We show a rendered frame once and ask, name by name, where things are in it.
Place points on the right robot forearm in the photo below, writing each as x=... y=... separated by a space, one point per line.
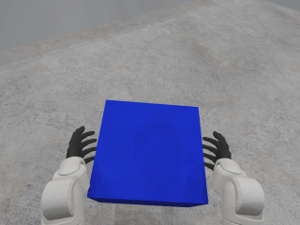
x=243 y=198

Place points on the carton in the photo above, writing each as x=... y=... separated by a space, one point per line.
x=149 y=154

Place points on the right robot hand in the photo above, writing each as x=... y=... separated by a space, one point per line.
x=221 y=151

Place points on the left robot hand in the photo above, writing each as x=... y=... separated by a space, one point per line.
x=75 y=145

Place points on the left robot forearm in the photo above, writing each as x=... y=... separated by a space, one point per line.
x=61 y=200

